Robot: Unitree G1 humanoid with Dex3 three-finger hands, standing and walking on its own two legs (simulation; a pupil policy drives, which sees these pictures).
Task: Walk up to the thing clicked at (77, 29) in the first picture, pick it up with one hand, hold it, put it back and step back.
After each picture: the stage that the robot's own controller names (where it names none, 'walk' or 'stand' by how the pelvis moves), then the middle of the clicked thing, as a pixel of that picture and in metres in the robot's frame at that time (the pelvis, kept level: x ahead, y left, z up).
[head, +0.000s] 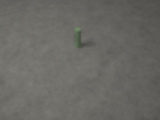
stand; (77, 38) +1.33 +0.07 -0.65
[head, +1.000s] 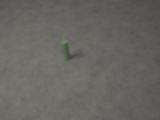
walk; (65, 50) +1.20 +0.28 -0.65
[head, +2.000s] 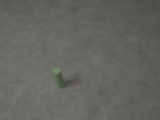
walk; (58, 78) +0.75 +0.28 -0.65
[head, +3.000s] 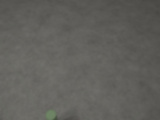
walk; out of the picture +0.43 +0.20 -0.63
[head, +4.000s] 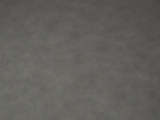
stand; out of the picture +0.37 +0.20 -0.65
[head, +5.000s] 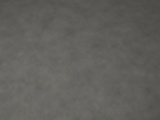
stand; out of the picture +0.34 +0.22 -0.66
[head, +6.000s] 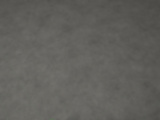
stand; out of the picture +0.35 +0.23 -0.66
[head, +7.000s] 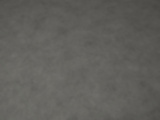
stand; out of the picture +0.35 +0.24 -0.66
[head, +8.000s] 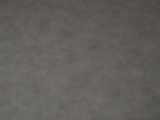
stand; out of the picture +0.33 +0.23 -0.66
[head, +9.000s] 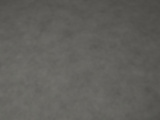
stand; out of the picture +0.34 +0.22 -0.66
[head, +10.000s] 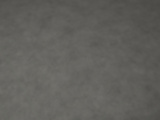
go down; out of the picture +0.34 +0.22 -0.66
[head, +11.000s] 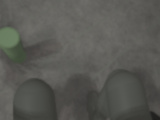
go down; (14, 48) +0.46 +0.22 -0.25
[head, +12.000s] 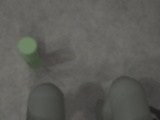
approach; (31, 55) +0.46 +0.19 -0.27
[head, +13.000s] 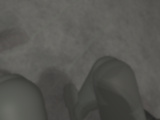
close in; out of the picture +0.46 +0.24 -0.17
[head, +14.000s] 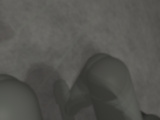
close; out of the picture +0.45 +0.25 -0.17
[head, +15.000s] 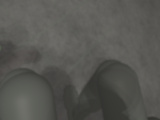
lift; out of the picture +0.37 +0.24 -0.16
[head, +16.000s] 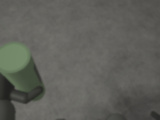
lift; (26, 78) +0.32 +0.18 +0.05
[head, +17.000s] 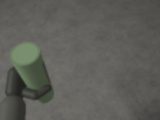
hold; (37, 78) +0.33 +0.16 +0.07
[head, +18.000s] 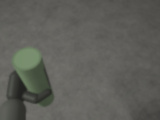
hold; (37, 82) +0.32 +0.16 +0.05
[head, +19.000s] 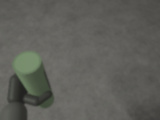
crouch; (37, 84) +0.32 +0.16 +0.03
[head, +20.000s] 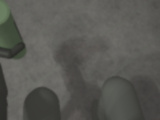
crouch; (7, 36) +0.47 +0.20 -0.04
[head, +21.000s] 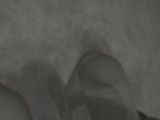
lower; out of the picture +0.47 +0.25 -0.18
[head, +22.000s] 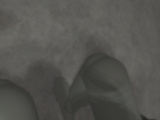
lower; out of the picture +0.47 +0.25 -0.17
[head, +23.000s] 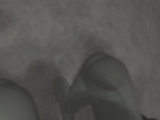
lower; out of the picture +0.47 +0.25 -0.17
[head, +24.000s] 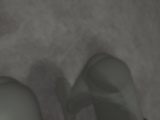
lower; out of the picture +0.46 +0.25 -0.17
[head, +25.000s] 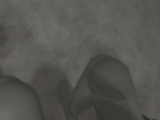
loosen; out of the picture +0.44 +0.22 -0.16
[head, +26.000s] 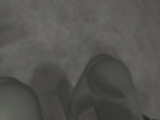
withdraw; out of the picture +0.45 +0.23 -0.18
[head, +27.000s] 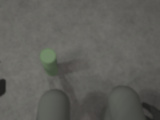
walk; (50, 64) +0.46 +0.16 -0.33
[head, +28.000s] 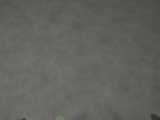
stand; out of the picture +0.38 +0.15 -0.59
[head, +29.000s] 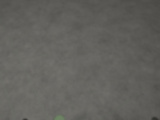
stand; out of the picture +0.38 +0.16 -0.60
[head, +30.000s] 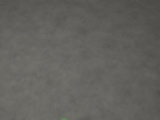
stand; out of the picture +0.38 +0.15 -0.64
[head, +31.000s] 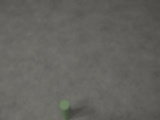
walk; (65, 110) +0.43 +0.14 -0.64
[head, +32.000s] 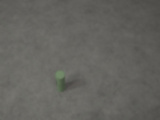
walk; (60, 82) +0.62 +0.14 -0.64
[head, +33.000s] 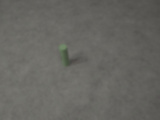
walk; (64, 56) +0.95 +0.24 -0.63
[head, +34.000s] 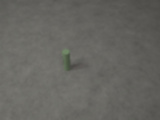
stand; (66, 60) +0.99 +0.17 -0.65
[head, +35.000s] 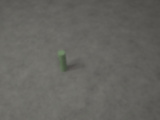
stand; (62, 61) +1.00 +0.21 -0.66
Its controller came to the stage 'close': yes
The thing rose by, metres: 0.69
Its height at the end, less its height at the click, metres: +0.00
